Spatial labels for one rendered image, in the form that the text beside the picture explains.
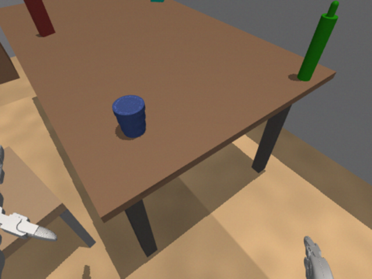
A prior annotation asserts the table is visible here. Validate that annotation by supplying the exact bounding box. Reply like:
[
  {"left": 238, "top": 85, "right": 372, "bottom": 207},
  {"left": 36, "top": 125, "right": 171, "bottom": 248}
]
[{"left": 0, "top": 0, "right": 336, "bottom": 257}]

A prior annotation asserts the left robot hand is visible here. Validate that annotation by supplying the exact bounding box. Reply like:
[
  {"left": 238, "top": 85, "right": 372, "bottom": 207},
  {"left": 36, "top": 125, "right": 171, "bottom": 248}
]
[{"left": 0, "top": 145, "right": 57, "bottom": 241}]

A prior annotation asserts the right robot hand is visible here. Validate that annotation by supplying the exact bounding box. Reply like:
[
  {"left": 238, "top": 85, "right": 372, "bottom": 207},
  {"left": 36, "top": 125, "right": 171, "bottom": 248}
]
[{"left": 304, "top": 236, "right": 334, "bottom": 279}]

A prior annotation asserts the chair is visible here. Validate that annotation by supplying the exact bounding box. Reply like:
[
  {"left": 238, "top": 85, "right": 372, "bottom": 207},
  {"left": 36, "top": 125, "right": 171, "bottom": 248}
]
[{"left": 0, "top": 146, "right": 96, "bottom": 260}]

